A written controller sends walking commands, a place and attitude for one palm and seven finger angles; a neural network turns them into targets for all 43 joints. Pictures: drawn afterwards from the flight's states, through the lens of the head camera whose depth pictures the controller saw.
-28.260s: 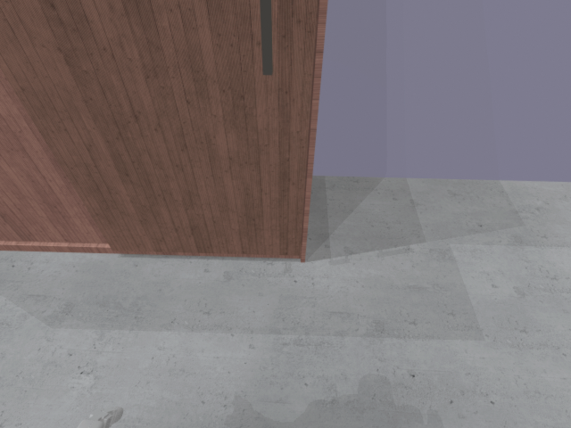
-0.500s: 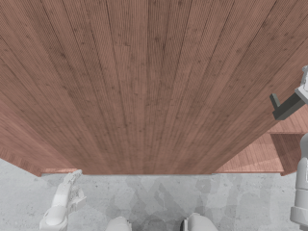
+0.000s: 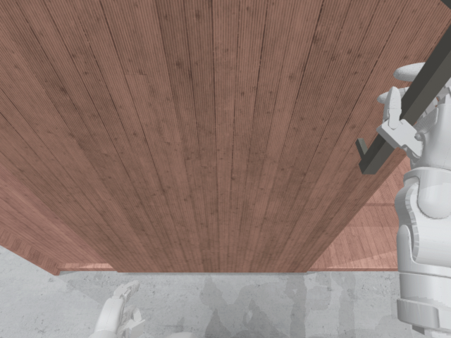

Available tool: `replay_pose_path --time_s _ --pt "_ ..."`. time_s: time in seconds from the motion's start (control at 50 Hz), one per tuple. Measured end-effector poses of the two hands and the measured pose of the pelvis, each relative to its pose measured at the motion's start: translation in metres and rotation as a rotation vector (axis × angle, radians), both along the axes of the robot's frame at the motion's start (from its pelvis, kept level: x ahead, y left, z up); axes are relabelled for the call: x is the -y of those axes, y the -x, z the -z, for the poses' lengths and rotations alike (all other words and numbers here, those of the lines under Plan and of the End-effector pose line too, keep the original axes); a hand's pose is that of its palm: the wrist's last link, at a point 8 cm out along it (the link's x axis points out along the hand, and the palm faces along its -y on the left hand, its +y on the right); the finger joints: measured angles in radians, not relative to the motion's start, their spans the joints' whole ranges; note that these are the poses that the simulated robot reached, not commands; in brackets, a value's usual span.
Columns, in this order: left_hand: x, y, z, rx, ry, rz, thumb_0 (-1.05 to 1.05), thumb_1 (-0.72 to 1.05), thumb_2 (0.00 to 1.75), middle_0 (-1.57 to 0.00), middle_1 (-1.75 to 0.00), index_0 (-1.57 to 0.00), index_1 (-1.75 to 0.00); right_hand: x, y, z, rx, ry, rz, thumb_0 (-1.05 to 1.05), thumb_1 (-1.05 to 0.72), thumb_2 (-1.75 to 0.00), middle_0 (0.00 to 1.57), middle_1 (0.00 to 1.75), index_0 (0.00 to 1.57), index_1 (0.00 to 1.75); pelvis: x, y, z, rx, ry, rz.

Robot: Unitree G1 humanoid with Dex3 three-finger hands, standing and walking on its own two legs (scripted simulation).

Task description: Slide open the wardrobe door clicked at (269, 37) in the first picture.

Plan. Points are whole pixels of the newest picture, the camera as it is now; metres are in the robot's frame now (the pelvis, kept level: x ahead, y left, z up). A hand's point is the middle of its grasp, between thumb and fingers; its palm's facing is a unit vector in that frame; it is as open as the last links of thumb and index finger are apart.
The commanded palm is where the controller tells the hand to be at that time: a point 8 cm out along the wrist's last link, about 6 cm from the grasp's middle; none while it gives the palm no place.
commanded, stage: stop walking and hold the door there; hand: right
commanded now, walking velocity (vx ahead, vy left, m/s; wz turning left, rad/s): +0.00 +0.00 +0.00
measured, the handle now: (401, 100) +0.40 -0.22 +0.23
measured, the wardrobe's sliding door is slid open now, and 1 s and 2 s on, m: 0.50 0.50 0.50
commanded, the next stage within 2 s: loosen the grip on the handle in 0.34 s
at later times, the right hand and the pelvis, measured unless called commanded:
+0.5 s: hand (392, 119) +0.37 -0.20 +0.22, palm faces +0.23 +0.96 -0.17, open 6.2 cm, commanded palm +0.32 -0.24 +0.21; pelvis +0.01 -0.01 +0.01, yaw +1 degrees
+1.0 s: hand (392, 123) +0.36 -0.20 +0.22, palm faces +0.32 +0.94 -0.10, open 14.2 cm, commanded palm +0.32 -0.24 +0.21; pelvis +0.02 +0.01 +0.00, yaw +1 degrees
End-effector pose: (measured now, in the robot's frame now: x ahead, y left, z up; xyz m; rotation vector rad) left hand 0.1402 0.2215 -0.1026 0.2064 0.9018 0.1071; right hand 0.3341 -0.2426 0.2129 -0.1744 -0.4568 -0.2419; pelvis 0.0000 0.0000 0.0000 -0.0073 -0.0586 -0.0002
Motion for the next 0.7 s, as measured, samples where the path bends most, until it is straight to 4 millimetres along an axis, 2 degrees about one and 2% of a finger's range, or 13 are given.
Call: replay_pose_path --time_s 0.16,0.3,0.44,0.48,0.56,0.64,0.7 --pt "-0.009 -0.021 -0.019 0.085 -0.033 -0.038 0.01 0.91 0.90 -0.20 -0.30 -0.20 -0.30 0.000 0.000 0.000 -0.004 -0.008 -0.010 -0.15 -0.69 -0.82 0.46 1.42 0.35 1.40 0.007 -0.008 -0.004 -0.014 -0.008 -0.021" --pt "0.000 -0.037 -0.025 0.127 -0.011 -0.034 0.01 0.91 0.90 -0.20 -0.30 -0.20 -0.30 -0.002 0.001 0.000 -0.016 -0.024 -0.008 -0.14 -0.71 -0.81 0.46 1.41 0.33 1.41 0.008 -0.013 -0.006 -0.023 -0.013 -0.027" --pt "0.010 -0.040 -0.022 0.117 0.011 -0.026 0.01 0.91 0.90 -0.20 -0.30 -0.20 -0.30 -0.002 0.002 -0.001 -0.029 -0.021 -0.005 -0.14 -0.72 -0.80 0.46 1.40 0.33 1.41 0.010 -0.017 -0.007 -0.032 -0.014 -0.026" --pt "0.013 -0.038 -0.020 0.122 0.016 -0.012 0.01 0.91 0.90 -0.20 -0.30 -0.20 -0.30 0.002 0.000 -0.005 -0.033 0.052 -0.014 -0.15 -0.65 -0.79 0.46 1.41 0.33 1.41 0.008 -0.014 -0.006 -0.028 -0.008 -0.021" --pt "0.013 -0.029 -0.019 0.114 0.028 0.021 0.01 0.91 0.90 -0.20 -0.30 -0.20 -0.30 0.009 -0.002 -0.008 -0.055 -0.039 -0.051 -0.12 -0.49 -0.77 0.51 1.44 0.36 1.41 0.002 -0.013 -0.006 -0.034 -0.003 -0.004" --pt "0.004 -0.022 -0.021 0.146 0.034 0.030 0.01 0.91 0.90 -0.20 -0.30 -0.21 -0.30 0.008 0.002 -0.008 -0.046 -0.079 0.020 -0.07 -0.33 -0.68 0.52 1.43 0.41 1.40 -0.003 -0.011 -0.004 -0.023 -0.002 -0.008" --pt "-0.008 -0.017 -0.020 0.158 0.026 0.024 0.01 0.91 0.90 -0.20 -0.30 -0.21 -0.30 0.003 0.006 -0.005 -0.052 -0.054 0.062 -0.04 -0.12 -0.56 0.50 1.42 0.41 1.40 -0.006 -0.009 -0.003 -0.021 0.001 -0.010"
